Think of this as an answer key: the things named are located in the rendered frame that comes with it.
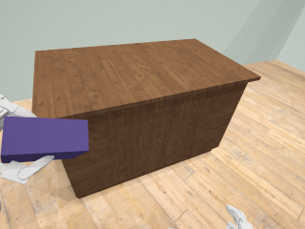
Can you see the left robot hand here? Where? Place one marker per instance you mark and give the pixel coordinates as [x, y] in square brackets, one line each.
[16, 171]

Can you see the table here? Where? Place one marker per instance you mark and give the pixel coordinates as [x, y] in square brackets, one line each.
[149, 105]

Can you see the right robot hand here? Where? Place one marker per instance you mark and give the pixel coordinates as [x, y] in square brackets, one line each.
[239, 218]

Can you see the sponge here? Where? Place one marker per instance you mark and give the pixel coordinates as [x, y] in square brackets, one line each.
[27, 139]

